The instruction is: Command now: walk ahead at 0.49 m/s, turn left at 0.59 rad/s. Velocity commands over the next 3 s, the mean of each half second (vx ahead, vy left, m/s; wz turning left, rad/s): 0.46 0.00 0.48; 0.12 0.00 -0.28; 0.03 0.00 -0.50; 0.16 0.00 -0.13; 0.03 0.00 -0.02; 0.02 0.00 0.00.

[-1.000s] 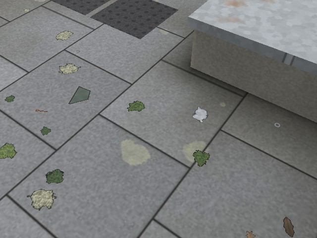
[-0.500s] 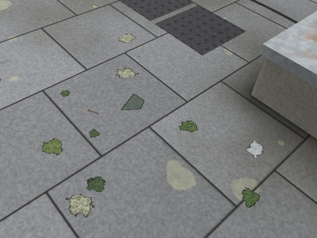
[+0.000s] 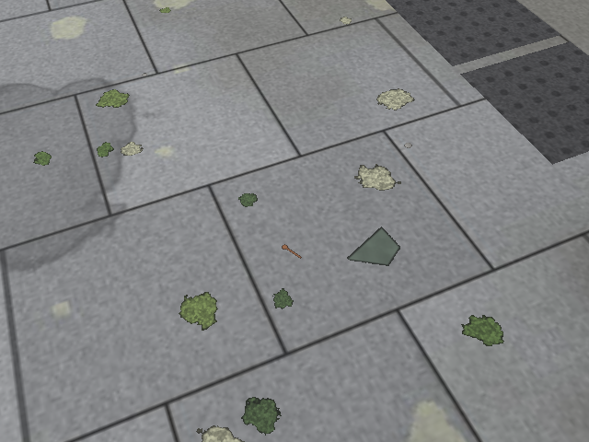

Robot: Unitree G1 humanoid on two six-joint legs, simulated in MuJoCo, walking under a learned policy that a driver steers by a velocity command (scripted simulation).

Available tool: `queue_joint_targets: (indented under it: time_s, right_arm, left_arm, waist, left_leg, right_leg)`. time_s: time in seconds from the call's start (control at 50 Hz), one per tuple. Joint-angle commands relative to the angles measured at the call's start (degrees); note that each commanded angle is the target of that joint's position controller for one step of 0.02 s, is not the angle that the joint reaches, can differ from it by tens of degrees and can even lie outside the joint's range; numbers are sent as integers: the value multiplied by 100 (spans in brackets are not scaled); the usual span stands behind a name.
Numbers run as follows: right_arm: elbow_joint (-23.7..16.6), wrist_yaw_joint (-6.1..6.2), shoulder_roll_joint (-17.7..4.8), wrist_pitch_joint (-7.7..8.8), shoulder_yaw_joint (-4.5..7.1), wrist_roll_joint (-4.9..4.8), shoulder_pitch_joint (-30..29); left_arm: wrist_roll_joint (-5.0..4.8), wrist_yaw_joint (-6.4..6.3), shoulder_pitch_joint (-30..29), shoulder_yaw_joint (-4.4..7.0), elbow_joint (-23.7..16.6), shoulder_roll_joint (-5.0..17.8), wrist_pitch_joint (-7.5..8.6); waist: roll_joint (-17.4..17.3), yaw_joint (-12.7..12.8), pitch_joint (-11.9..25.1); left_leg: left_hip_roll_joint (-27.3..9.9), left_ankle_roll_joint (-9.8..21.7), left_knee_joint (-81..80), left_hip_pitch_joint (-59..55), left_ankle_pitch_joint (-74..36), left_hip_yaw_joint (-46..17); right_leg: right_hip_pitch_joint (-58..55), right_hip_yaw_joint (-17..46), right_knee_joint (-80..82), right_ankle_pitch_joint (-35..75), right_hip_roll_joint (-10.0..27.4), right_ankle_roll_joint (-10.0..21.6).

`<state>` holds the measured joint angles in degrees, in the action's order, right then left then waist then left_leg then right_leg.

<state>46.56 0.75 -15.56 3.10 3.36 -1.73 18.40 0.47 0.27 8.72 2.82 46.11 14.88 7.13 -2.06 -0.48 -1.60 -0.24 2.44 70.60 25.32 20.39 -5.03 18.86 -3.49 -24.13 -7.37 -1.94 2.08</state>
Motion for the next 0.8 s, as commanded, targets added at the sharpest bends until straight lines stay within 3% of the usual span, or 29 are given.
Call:
queue_joint_targets:
  time_s: [0.02, 0.1, 0.2, 0.3, 0.34, 0.36, 0.38, 0.4, 0.42, 0.44, 0.46, 0.48, 0.5, 0.56, 0.62, 0.7, 0.8]
  right_arm:
    - [-477, -28, -191, -27, 83, -25, 176]
    - [-835, -34, -181, -89, 56, 55, -334]
    - [-1152, -230, -156, 12, 5, 40, -1223]
    - [-1570, -373, -201, -14, -2, 29, -1866]
    - [-1578, -373, -375, -13, 88, 67, -1545]
    - [-1384, -355, -568, -6, 216, 83, -807]
    - [-1093, -280, -959, -15, 414, 100, 158]
    - [-1038, -168, -1715, -32, 570, 195, 749]
    - [-1137, -177, -1673, -5, 480, 201, 695]
    - [-1142, -251, -1194, 33, 313, 259, 499]
    - [-1102, -268, -987, 52, 258, 209, 186]
    - [-1103, -277, -782, 69, 204, 138, -197]
    - [-1121, -271, -613, 80, 151, 140, -497]
    - [-980, -239, -560, 211, 132, 286, -786]
    - [-779, -112, -478, 242, 103, 343, -891]
    - [-595, 63, -710, 109, 168, 315, -850]
    - [-430, 150, -802, -124, 232, 186, -825]
  left_arm:
    - [4, 29, 167, 132, -118, 472, 76]
    - [-28, 31, 319, 251, 53, 791, 109]
    - [-52, -8, 492, 279, 116, 1002, -9]
    - [-199, -4, 918, 328, 290, 1232, -190]
    - [-231, -13, 885, 347, 325, 1358, -264]
    - [-231, -25, 786, 333, 328, 1371, -308]
    - [-164, -58, 854, 246, 294, 1171, -316]
    - [46, -24, 1164, 48, 14, 632, -222]
    - [-35, 47, 1377, -38, 78, 540, -49]
    - [-272, 82, 893, 117, 69, 1061, -19]
    - [-303, 62, 594, 83, -40, 957, -38]
    - [-179, 1, 482, 66, -8, 844, -80]
    - [-143, -32, 559, 98, 55, 838, -170]
    - [-161, -71, 1095, 86, 303, 574, -444]
    - [-127, -120, 815, 80, 232, 445, -516]
    - [-95, -47, 200, 71, -75, 436, -535]
    - [-81, 89, -87, 152, -456, 500, -644]
  waist:
    - [645, 3, 247]
    - [457, 34, 51]
    - [430, 349, -72]
    - [489, 517, -302]
    - [644, 206, -59]
    - [606, -264, 349]
    - [422, -686, 876]
    - [-908, -587, 1619]
    - [-1260, -396, 2617]
    - [-461, -550, 2258]
    - [-339, -384, 1542]
    - [27, -191, 1127]
    - [-69, 21, 961]
    - [-172, 387, 932]
    - [-281, 364, 697]
    - [-344, 86, 539]
    - [-331, -61, 390]
  left_leg:
    - [-706, -4, -32, 1030, -326, -156]
    - [-844, -98, -809, 1586, -984, -162]
    - [-717, -66, -2399, 1444, -2254, 281]
    - [-499, 169, -3237, 1321, -1485, 642]
    - [-146, 391, -3481, 604, -895, 904]
    - [145, 547, -3861, -448, -1134, 1082]
    - [264, 703, -3951, -2007, -1644, 938]
    - [-1355, 1426, -3894, -4221, -2579, -1486]
    - [-2413, 2182, -4865, -4720, -3392, -3780]
    - [-2203, 1862, -4789, -4323, -4366, -2814]
    - [-1930, 1619, -4654, -3580, -4952, -1756]
    - [-1595, 1363, -4736, -2863, -4889, -1182]
    - [-1434, 1219, -4931, -2310, -4768, -792]
    - [-1283, 1218, -5395, -1426, -5202, -55]
    - [-1201, 1106, -5564, -1315, -5050, 535]
    - [-1313, 1054, -5616, -1676, -4473, 818]
    - [-1707, 1057, -5191, -2225, -4005, 714]
  right_leg:
    - [-916, 1497, 1542, 41, 1617, 954]
    - [-999, 810, 1765, 744, 1762, 1110]
    - [-1331, -121, 1615, 1033, 1583, 842]
    - [-2037, -300, 1296, 1115, 1888, 664]
    - [-2193, -459, 596, 2732, 1924, 578]
    - [-2043, -688, -357, 3595, 1764, 456]
    - [-1289, -863, -1708, 3577, 1462, 222]
    - [992, -918, -4031, 444, 802, -209]
    - [1904, 194, -5413, -2831, 97, -369]
    - [2139, 705, -5687, -2553, 435, -327]
    - [2247, 569, -5390, -2224, 659, -281]
    - [2115, 568, -4893, -1899, 857, -289]
    - [1769, 599, -4572, -1678, 997, -289]
    - [922, 580, -4204, -1000, 892, -420]
    - [973, 725, -3288, -387, 789, -507]
    - [1079, 548, -2270, 223, 728, -505]
    - [1375, 334, -1890, -566, 668, -335]
